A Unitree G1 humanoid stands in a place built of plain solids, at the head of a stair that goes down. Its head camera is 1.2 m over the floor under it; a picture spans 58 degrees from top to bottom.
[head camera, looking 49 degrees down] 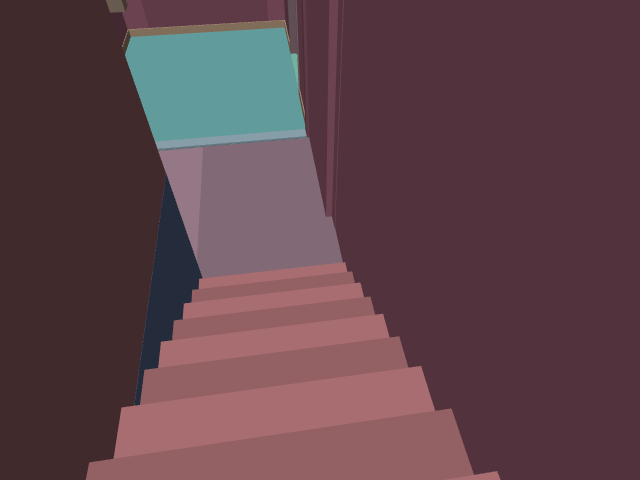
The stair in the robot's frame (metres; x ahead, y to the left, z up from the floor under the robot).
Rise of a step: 0.17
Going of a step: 0.22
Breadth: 1.10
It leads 8 degrees to the left of straight ahead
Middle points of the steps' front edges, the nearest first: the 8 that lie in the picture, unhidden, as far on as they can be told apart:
0.42 0.13 -0.17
0.64 0.16 -0.35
0.86 0.19 -0.52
1.08 0.22 -0.70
1.30 0.26 -0.87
1.52 0.29 -1.05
1.74 0.32 -1.22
1.96 0.35 -1.40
